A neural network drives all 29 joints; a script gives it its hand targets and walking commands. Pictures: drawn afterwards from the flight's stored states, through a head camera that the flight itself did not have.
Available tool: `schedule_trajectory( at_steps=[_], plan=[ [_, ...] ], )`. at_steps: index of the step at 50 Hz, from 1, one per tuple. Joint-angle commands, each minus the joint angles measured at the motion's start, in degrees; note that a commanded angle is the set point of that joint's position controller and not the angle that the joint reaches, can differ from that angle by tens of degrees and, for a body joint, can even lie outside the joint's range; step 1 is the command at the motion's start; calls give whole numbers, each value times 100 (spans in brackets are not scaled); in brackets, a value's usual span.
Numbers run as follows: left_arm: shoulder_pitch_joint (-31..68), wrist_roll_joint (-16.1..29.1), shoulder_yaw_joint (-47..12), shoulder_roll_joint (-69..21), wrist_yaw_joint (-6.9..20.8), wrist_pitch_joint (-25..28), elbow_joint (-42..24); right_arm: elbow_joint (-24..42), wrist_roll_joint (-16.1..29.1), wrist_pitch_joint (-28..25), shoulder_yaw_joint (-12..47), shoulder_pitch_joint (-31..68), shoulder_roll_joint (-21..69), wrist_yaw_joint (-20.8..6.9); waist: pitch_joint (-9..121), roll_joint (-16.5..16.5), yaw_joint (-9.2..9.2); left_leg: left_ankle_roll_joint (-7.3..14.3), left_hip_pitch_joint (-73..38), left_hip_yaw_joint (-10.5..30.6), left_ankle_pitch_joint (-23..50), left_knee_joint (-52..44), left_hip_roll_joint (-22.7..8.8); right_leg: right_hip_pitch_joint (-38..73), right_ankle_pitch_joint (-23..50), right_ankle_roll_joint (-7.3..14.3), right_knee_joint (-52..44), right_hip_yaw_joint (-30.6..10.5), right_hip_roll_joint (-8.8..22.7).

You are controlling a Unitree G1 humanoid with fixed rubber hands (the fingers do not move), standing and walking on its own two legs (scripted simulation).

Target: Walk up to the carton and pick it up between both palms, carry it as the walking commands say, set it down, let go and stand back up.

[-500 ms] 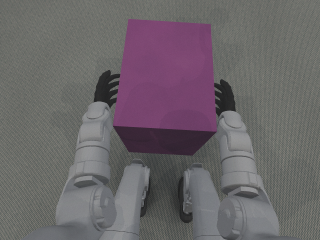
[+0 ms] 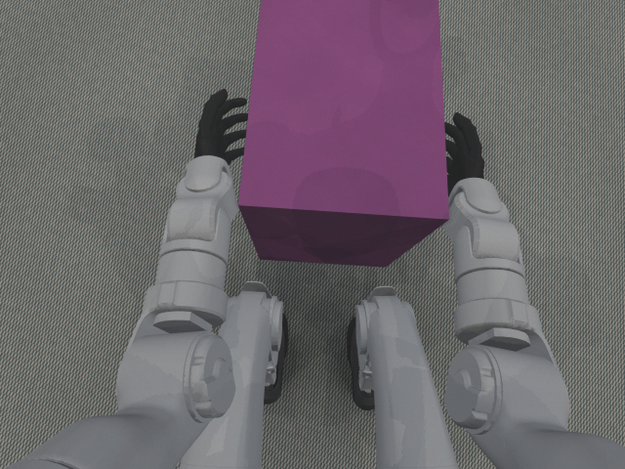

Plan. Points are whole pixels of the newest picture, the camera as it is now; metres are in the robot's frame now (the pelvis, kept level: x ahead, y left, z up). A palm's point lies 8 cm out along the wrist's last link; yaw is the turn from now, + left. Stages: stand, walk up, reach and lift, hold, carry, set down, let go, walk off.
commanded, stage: set down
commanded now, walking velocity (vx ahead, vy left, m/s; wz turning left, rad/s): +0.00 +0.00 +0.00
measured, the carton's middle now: (335, 146) +0.50 -0.01 -0.17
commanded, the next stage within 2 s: none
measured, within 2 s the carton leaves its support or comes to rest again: neither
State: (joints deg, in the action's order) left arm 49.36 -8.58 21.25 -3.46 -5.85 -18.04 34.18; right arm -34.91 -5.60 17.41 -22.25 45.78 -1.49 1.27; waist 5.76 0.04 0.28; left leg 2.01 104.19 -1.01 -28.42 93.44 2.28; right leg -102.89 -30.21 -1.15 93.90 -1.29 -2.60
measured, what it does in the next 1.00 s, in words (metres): lowers itself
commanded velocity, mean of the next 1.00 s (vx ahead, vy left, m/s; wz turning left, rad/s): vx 0.00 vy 0.00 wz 0.00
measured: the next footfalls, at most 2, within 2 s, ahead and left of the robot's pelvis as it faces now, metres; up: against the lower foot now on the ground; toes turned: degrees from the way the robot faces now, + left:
none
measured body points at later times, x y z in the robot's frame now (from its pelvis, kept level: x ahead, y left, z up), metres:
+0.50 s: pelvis -0.02 -0.02 -0.07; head +0.28 -0.02 +0.26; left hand +0.49 +0.14 -0.18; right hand +0.48 -0.17 -0.19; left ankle +0.10 +0.10 -0.50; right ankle +0.09 -0.12 -0.50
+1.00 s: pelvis -0.04 -0.01 -0.12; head +0.31 +0.00 +0.15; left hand +0.52 +0.15 -0.25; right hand +0.51 -0.16 -0.26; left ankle +0.10 +0.10 -0.50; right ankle +0.09 -0.12 -0.50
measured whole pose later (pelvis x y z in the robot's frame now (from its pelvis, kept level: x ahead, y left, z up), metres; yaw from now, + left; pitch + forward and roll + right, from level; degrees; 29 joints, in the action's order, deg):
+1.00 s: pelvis -0.04 -0.01 -0.12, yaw +1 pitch +26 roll -1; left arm 80.5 0.4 14.7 11.9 -8.3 -19.8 44.2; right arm -40.7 1.7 20.8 -17.2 75.7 -12.2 7.6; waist -29.2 -0.3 -0.1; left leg 0.8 113.1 -0.3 -30.9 118.1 3.0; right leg -111.1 -33.8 -0.3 119.0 0.8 -2.7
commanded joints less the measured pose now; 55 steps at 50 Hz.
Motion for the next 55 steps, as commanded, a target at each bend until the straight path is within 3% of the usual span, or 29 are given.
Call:
schedule_trajectory(
  at_steps=[1,3,4,5,6,7,8,9,12,14,19,21,26,29,33,34,36,39,41,42,43,45,47,48,49,50,51,52,55],
  plan=[
    [3673,780,-3225,-5320,1106,268,-33,952,840,-372,3473,5049,5317,-1031,6615,28,-17,-233,-4035,351,2252,-457,814,2092,1809,10,-580,261,-793],
    [4119,725,-3069,-5243,1132,218,111,347,625,-271,3098,4810,5298,-984,6159,-29,102,-248,-3782,239,1678,-465,808,1914,1321,20,-622,298,-791],
    [3948,717,-3137,-5375,1160,189,340,717,698,-311,3214,5082,5261,-945,6521,-90,201,-205,-3663,259,1533,-348,809,2126,1344,4,-501,319,-800],
    [4358,684,-2917,-5172,1169,252,39,173,582,-208,2987,4912,5448,-968,6015,169,123,-204,-3230,217,1277,-401,818,2009,1174,-5,-544,268,-786],
    [4382,737,-2991,-5181,1188,189,285,323,647,-252,2969,5050,5123,-958,6154,-300,167,-255,-3319,122,1270,-242,792,1963,1145,76,-479,207,-766],
    [3887,582,-2742,-5172,1217,170,551,364,597,-231,3035,5208,5298,-913,5985,-7,5,-177,-3040,188,1248,-269,809,1947,1120,25,-359,268,-781],
    [4718,894,-3083,-5055,1269,209,31,377,562,-212,2968,5169,5263,-900,6322,163,395,-197,-3091,180,1109,-216,801,2079,1066,23,-417,335,-769],
    [4735,783,-2969,-5029,1346,154,259,25,464,-83,2788,5151,5411,-848,5997,150,437,-212,-2781,58,975,-134,775,2307,1033,-5,-480,301,-738],
    [5063,890,-2952,-4797,1356,162,-16,-11,640,-98,2854,5175,5469,-843,6564,-156,2,-263,-2675,-107,1079,45,768,2438,1209,61,-261,161,-740],
    [4706,871,-2846,-4876,1388,155,217,262,697,-125,3110,5518,5441,-797,6440,132,54,-193,-2411,-65,1250,172,773,2416,1403,12,-110,237,-745],
    [5030,897,-2857,-4774,1358,170,225,937,1066,-236,3459,6338,5344,-748,7291,-57,-421,-201,-2355,-253,1440,481,804,2746,1581,-15,158,100,-725],
    [5117,862,-2645,-4522,1373,171,343,600,948,-179,3326,6114,5437,-706,6527,312,-391,-107,-1896,-131,1270,430,797,2391,1590,-68,177,171,-726],
    [5385,1116,-2817,-4504,1403,216,173,814,1015,-215,3493,6397,5203,-647,7345,613,-17,-124,-2184,-56,1674,758,742,2707,1963,-109,467,287,-713],
    [5888,1233,-2931,-4406,1412,190,-26,433,936,-136,3183,6245,5114,-615,7292,367,121,-162,-2155,-100,1287,791,703,2369,1552,-15,509,322,-698],
    [6193,1416,-3336,-4283,1397,150,-306,747,1201,-168,3481,6805,4800,-551,8328,-63,50,-242,-2601,-192,1581,1020,670,2951,1836,68,799,304,-667],
    [6389,1457,-3393,-4085,1366,154,-454,863,1225,-158,3591,6917,4777,-582,8719,146,-20,-245,-2961,-115,1897,1087,638,2989,2098,67,854,295,-646],
    [6942,1750,-3743,-3868,1266,136,-863,1305,1410,-137,3704,7318,4423,-531,9952,-27,188,-280,-3779,-115,1942,1266,628,3360,1981,107,1101,407,-620],
    [7118,2006,-4011,-3370,1050,43,-1409,2241,1912,-78,4191,8085,3810,-415,11317,-133,-13,-353,-4906,-223,2821,1615,571,4079,2639,66,1269,382,-576],
    [7032,1984,-4036,-3282,907,14,-1512,2455,1964,-68,4069,8102,3502,-369,10593,-337,-31,-272,-5091,-101,3083,1634,574,3469,2523,43,1404,457,-576],
    [7308,2125,-4097,-3296,869,37,-1512,2183,1864,-60,4103,8092,3559,-356,10370,-32,93,-260,-4887,-23,2717,1561,560,3484,2278,71,1425,479,-559],
    [7082,2014,-3853,-3455,867,-13,-993,2094,1853,-137,3856,8388,3345,-401,9809,-281,40,-261,-4704,-30,2447,1494,626,3114,1985,106,1423,518,-541],
    [7401,1876,-3522,-3679,915,111,-532,1088,1672,-104,3475,7989,3920,-468,8232,-356,13,-231,-3766,-70,1684,1405,551,2349,1340,214,1253,380,-515],
    [6694,1419,-2865,-3771,1136,122,798,-99,1219,-139,2870,7580,3933,-702,5699,-415,82,-115,-2539,-8,735,1276,535,1177,544,242,1099,315,-508],
    [6674,1273,-2582,-3734,1209,204,877,-454,999,-152,2692,7327,4116,-791,5059,-119,-12,-66,-2055,-10,476,1315,571,905,285,234,1112,281,-516],
    [6162,1082,-2253,-3812,1324,165,1583,-675,912,-201,2569,7312,4098,-879,4243,-277,-7,-11,-1564,11,176,1362,526,487,14,292,1114,234,-500],
    [6224,1061,-1983,-3780,1449,197,1780,-1069,663,-153,2362,7063,4045,-987,3939,175,121,5,-1406,25,32,1359,576,594,-193,252,1153,323,-453],
    [6142,934,-1950,-3855,1486,278,1619,-612,751,-307,2463,7292,4057,-1008,4319,-87,-126,-29,-1520,12,455,1501,564,644,247,247,1318,317,-481],
    [6192,967,-1872,-3687,1537,367,1549,-506,762,-344,2512,7228,4178,-1013,4588,143,-166,-53,-1645,-32,994,1673,522,1006,706,182,1401,311,-467],
    [6308,1122,-1960,-4004,1540,417,1520,-756,867,-443,2325,7116,4212,-1063,4850,-63,45,-76,-1676,-64,1254,1734,563,651,1018,131,1534,480,-536]
  ],
)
